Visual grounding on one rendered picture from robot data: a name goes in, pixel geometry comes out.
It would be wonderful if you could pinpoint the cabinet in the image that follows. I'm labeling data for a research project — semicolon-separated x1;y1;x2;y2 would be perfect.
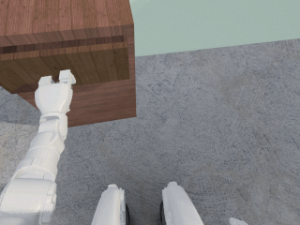
0;0;137;128

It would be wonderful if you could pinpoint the left robot forearm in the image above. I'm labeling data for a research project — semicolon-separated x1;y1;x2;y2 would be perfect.
0;112;68;207

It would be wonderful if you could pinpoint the left robot hand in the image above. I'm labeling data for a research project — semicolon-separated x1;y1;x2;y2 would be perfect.
35;69;76;114

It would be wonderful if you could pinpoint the robot right shin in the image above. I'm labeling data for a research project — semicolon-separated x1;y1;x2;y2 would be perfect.
164;181;177;225

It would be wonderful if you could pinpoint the drawer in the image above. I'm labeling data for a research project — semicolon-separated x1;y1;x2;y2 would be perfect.
0;35;130;95

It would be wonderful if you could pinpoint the left robot upper arm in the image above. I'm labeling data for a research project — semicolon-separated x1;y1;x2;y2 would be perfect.
0;178;57;225

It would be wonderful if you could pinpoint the robot right thigh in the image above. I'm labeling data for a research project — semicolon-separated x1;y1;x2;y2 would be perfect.
162;185;204;225

